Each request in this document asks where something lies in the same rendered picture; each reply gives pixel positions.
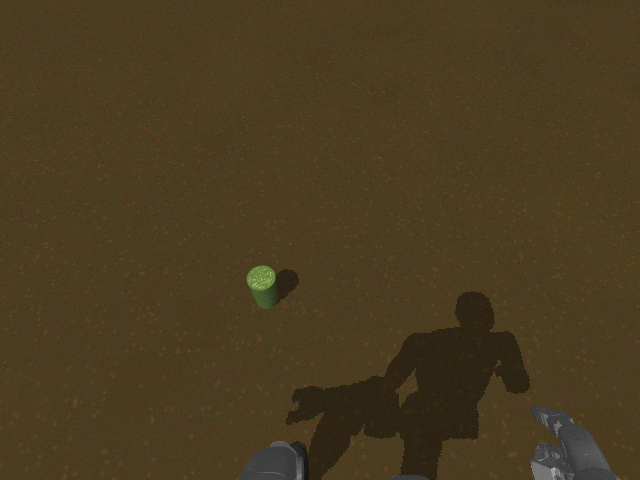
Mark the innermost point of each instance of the cup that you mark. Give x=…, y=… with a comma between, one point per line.
x=262, y=283

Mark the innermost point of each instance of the right robot hand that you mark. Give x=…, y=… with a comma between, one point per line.
x=578, y=449

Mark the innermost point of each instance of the left robot foot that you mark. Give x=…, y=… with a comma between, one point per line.
x=300, y=450

